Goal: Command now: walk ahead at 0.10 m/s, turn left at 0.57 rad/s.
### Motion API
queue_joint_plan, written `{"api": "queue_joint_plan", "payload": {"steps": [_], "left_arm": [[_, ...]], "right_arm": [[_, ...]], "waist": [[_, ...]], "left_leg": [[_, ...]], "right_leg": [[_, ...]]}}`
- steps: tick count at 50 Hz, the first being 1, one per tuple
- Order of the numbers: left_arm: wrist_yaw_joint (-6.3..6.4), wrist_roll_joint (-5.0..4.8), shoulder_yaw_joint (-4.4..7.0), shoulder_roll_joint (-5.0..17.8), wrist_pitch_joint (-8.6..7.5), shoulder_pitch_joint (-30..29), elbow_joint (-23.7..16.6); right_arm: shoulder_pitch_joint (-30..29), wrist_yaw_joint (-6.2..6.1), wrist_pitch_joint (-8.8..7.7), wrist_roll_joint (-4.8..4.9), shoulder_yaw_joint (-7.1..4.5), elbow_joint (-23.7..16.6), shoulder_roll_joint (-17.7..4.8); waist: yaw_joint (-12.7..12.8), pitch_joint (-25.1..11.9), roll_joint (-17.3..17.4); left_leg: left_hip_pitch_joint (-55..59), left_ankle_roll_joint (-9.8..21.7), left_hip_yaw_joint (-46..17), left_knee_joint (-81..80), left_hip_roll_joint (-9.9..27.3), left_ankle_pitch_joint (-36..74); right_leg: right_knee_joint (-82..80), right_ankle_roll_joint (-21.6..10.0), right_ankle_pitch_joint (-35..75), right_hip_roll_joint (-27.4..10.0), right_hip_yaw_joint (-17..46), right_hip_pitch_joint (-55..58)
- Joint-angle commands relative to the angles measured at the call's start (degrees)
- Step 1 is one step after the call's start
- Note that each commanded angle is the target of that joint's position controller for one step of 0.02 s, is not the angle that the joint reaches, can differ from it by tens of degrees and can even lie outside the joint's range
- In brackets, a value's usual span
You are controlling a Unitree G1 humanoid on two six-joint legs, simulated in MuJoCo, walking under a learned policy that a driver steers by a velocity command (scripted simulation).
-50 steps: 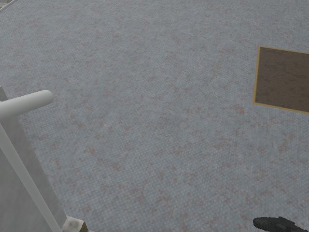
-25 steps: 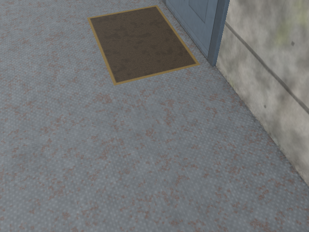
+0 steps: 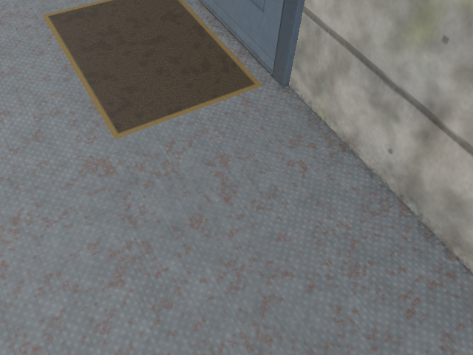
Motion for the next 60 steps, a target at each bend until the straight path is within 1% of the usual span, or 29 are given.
{"api": "queue_joint_plan", "payload": {"steps": [1, 5, 9, 11, 13, 15, 16, 17, 18, 20, 24, 29, 32, 35, 37, 38, 39, 40, 42, 43, 46, 50, 53, 54, 55, 56, 57, 58, 60], "left_arm": [[0.49, -0.39, 0.36, 3.17, 0.86, 3.42, -4.45], [1.16, -1.22, 1.57, 5.56, 1.69, -4.72, -7.23], [0.68, -2.32, 2.05, 5.50, -0.32, -4.60, -8.41], [0.86, -2.94, 2.26, 5.22, -1.50, -2.97, -8.20], [1.77, -3.36, 2.52, 5.07, -2.22, 2.07, -7.31], [2.81, -4.07, 4.05, 9.36, -3.21, 6.77, -6.86], [2.59, -3.07, 5.14, 14.81, -2.97, 9.82, -6.96], [2.42, -1.27, 4.94, 15.53, -2.90, 8.21, -7.10], [2.18, -1.35, 3.50, 10.26, -2.55, 5.00, -8.15], [1.16, -1.00, 2.89, 7.24, -2.41, 4.02, -8.93], [0.84, -1.21, 3.34, 9.13, -2.12, 10.08, -9.03], [0.62, -1.67, 4.69, 12.34, -2.02, 17.12, -7.00], [0.18, -1.93, 5.01, 13.36, -1.54, 16.91, -7.14], [0.14, -1.61, 5.26, 13.79, -0.73, 19.56, -5.77], [-0.10, -2.59, 5.04, 12.78, -0.72, 22.10, -3.96], [-0.67, -2.06, 4.53, 10.24, -1.31, 23.65, -3.64], [-1.41, -2.56, 3.07, 5.38, -1.98, 21.24, -8.63], [-0.82, -1.90, 4.16, 9.47, -1.04, 15.03, -8.95], [-1.04, -2.71, 3.97, 8.16, -0.41, 17.05, -7.23], [-1.13, -2.43, 4.22, 8.73, -0.28, 18.33, -6.10], [-1.83, -2.27, 3.61, 7.12, -0.05, 21.26, -3.31], [-2.62, -2.60, 3.88, 8.85, -0.30, 14.59, -6.10], [-2.96, -2.39, 3.70, 7.83, -0.82, 12.60, -7.75], [-3.07, -2.40, 3.61, 7.47, -1.06, 12.52, -8.15], [-3.21, -1.31, 3.50, 7.78, -1.48, 12.81, -8.14], [-3.09, -1.18, 4.23, 10.58, -2.08, 15.70, -7.98], [-2.73, -1.95, 6.01, 15.75, -1.96, 19.38, -6.96], [-2.37, -2.10, 6.58, 17.51, -1.71, 25.77, -5.73], [-1.27, -2.02, 6.50, 15.75, -0.47, 26.43, -4.64]], "right_arm": [[-4.16, -1.08, 0.75, 0.99, -2.47, -8.50, -11.21], [-3.14, -1.49, 3.31, 1.75, -3.78, -11.83, -13.50], [-2.70, 0.16, 4.40, 1.17, -5.61, -12.02, -14.09], [-4.53, 1.08, 4.33, 0.56, -6.03, -13.34, -14.53], [-7.80, 1.49, 3.83, -0.26, -6.20, -15.13, -15.25], [-5.67, 0.97, 2.90, 0.62, -5.87, -14.47, -13.22], [-5.94, 1.13, 2.86, 2.79, -5.66, -16.71, -10.90], [-9.61, 0.91, 2.28, 0.82, -6.23, -18.27, -12.64], [-11.40, 1.54, 2.09, -1.33, -6.89, -18.49, -16.27], [-11.25, 2.61, 3.14, -0.91, -6.60, -19.76, -15.34], [-11.94, 4.00, 5.23, -0.02, -4.99, -20.90, -13.46], [-16.58, 3.90, 5.77, 0.21, -3.53, -22.30, -12.20], [-20.34, 3.97, 5.13, 0.83, -1.93, -22.84, -9.71], [-19.89, 3.50, 4.48, 1.46, -1.43, -22.42, -9.97], [-14.67, 2.47, 2.91, 1.47, -0.98, -20.26, -9.15], [-11.80, 2.01, 1.95, 1.05, -1.10, -19.65, -10.48], [-12.95, 1.70, 1.77, 0.58, -2.31, -21.76, -18.07], [-10.94, 0.89, 1.87, 0.59, -1.70, -19.75, -15.47], [-15.84, 0.21, 1.80, 0.47, -0.24, -19.01, -11.41], [-17.67, 0.06, 1.76, 0.62, -0.29, -19.41, -11.39], [-18.18, 0.32, 1.52, 0.97, 0.30, -18.28, -8.63], [-16.12, -0.32, 2.05, 0.90, -1.27, -17.41, -12.45], [-14.08, -0.91, 2.84, 1.17, -2.33, -17.23, -13.98], [-13.61, -1.08, 2.88, 1.18, -2.60, -17.08, -14.24], [-13.01, -1.26, 2.25, 1.05, -2.79, -17.15, -13.70], [-14.08, -1.26, 2.00, 0.65, -2.70, -18.67, -12.31], [-19.04, -0.96, 2.16, 1.01, -2.22, -21.95, -10.58], [-23.33, -0.82, 2.35, 0.74, -2.48, -23.71, -11.60], [-23.08, 0.25, 1.85, -0.56, -2.08, -22.91, -10.13]], "waist": [[4.12, -12.49, 9.16], [-0.08, -6.55, 10.07], [-1.65, -6.05, 15.40], [-1.03, -5.09, 14.13], [1.73, -3.43, 13.30], [4.15, -5.76, 7.93], [4.86, -9.71, -4.82], [5.50, -8.31, -8.09], [3.30, -6.86, -0.52], [1.53, -5.59, -2.91], [2.77, -4.94, -5.83], [4.96, -6.70, -6.72], [6.61, -6.22, -9.36], [7.19, -6.05, -9.51], [4.59, -7.33, -4.49], [4.33, -10.09, 0.47], [4.46, -9.63, 16.26], [1.05, -5.34, 10.40], [4.99, -3.31, 11.30], [5.78, -3.50, 12.74], [6.84, -5.86, 10.79], [4.58, -3.38, 11.50], [4.16, -2.99, 9.82], [4.56, -3.45, 9.35], [4.39, -4.91, 7.50], [5.01, -7.01, 1.18], [7.20, -6.99, -10.53], [10.98, -7.38, -11.77], [9.77, -5.72, -4.51]], "left_leg": [[5.90, 4.41, -20.98, -7.45, 11.88, 18.84], [7.33, 1.52, -29.40, -15.02, 10.20, -21.51], [9.95, 1.64, -33.19, -18.12, 9.13, -27.85], [8.28, 3.06, -33.85, -17.30, 8.77, -27.73], [1.13, 1.28, -34.50, -17.54, 5.84, -32.23], [-8.47, -3.13, -30.63, -8.98, 1.27, -34.03], [-16.65, -6.20, -16.18, 7.48, -6.08, -33.03], [-25.34, -6.91, -5.29, 27.88, -7.21, -27.20], [-24.28, -6.75, -4.01, 35.96, -1.79, -20.90], [-21.99, -5.71, -1.05, 46.68, 0.77, -15.58], [-22.20, -6.91, 2.03, 51.30, 2.19, -12.17], [-17.20, -7.07, 1.58, 34.88, 1.94, -13.50], [-5.88, -5.82, 4.71, 19.30, 2.38, -14.90], [4.01, -3.53, 7.45, 7.05, 1.53, -16.92], [18.19, -2.10, 6.64, -9.08, 1.93, -5.36], [27.72, -1.91, -2.49, -10.97, 9.45, -4.42], [28.54, 2.92, -24.21, -13.11, 27.14, 3.85], [19.15, 7.35, -22.91, -12.45, 27.48, 11.50], [14.80, 6.22, -14.96, -12.26, 20.69, 6.60], [13.33, 4.91, -11.76, -12.07, 17.68, 6.57], [9.94, 3.92, -5.44, -11.29, 14.44, 9.47], [9.06, 5.10, -5.39, -10.67, 17.01, 0.20], [12.18, 5.22, -5.87, -7.10, 19.22, 3.96], [12.28, 4.46, -5.39, -5.57, 19.26, 3.99], [10.64, 2.91, -3.65, -2.72, 17.87, 0.04], [4.89, 0.29, 0.89, 5.60, 13.64, -5.64], [-7.56, -3.92, 8.69, 15.64, 4.21, -16.36], [-19.23, -4.34, 4.42, 25.30, 0.73, -30.22], [-27.21, -3.66, -0.50, 31.12, 3.89, -25.97]], "right_leg": [[-8.97, 2.19, 6.70, 1.43, 0.97, 5.09], [-26.70, 4.39, 7.57, 1.92, 3.89, 4.47], [-39.90, 1.20, 1.67, 4.26, 5.30, 14.69], [-46.11, 0.26, -3.40, 5.44, 4.73, 20.55], [-57.58, -0.49, -6.21, 6.44, 3.53, 32.97], [-64.33, -1.14, -1.20, -0.85, 7.57, 48.86], [-70.50, -6.06, -15.00, -15.05, 23.26, 55.08], [-74.19, -11.37, -8.58, -24.68, 32.36, 51.50], [-71.91, -11.93, -0.90, -21.84, 24.04, 46.40], [-69.02, -11.67, 7.90, -16.69, 14.36, 39.05], [-66.02, -12.12, 15.43, -13.17, 7.14, 37.05], [-65.60, -12.80, 12.12, -15.30, 6.92, 40.28], [-66.93, -11.93, 0.63, -15.25, 4.44, 34.89], [-64.11, -11.58, 5.03, -16.36, 5.29, 33.28], [-57.71, -7.45, 10.00, -14.97, 2.86, 28.32], [-50.84, -3.72, 3.34, -12.48, -0.38, 22.48], [-42.10, 0.40, -14.33, -5.39, -7.25, 11.00], [-40.32, 0.25, -15.84, -5.37, -1.54, 12.86], [-38.58, 0.07, -10.27, -4.63, -0.31, 17.12], [-37.48, 0.09, -7.48, -3.61, -1.34, 19.12], [-39.81, 0.41, -4.23, -2.49, -2.07, 26.91], [-42.99, -0.47, -4.50, -0.23, -3.56, 28.16], [-47.24, -2.76, -2.10, 0.34, -5.19, 27.72], [-50.05, -3.46, -0.56, 0.26, -4.25, 29.33], [-51.69, -4.48, 4.29, -1.24, 0.07, 32.16], [-52.56, -7.01, 15.95, -7.15, 9.51, 38.44], [-57.53, -13.74, 28.19, -15.75, 26.24, 44.66], [-63.02, -18.49, 29.50, -20.52, 37.12, 52.72], [-66.36, -17.84, -14.24, -16.01, 35.81, 54.64]]}}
